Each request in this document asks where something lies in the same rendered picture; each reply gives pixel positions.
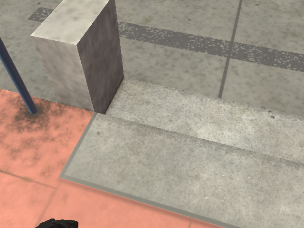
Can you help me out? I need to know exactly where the left robot hand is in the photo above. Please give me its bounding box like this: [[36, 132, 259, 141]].
[[35, 218, 79, 228]]

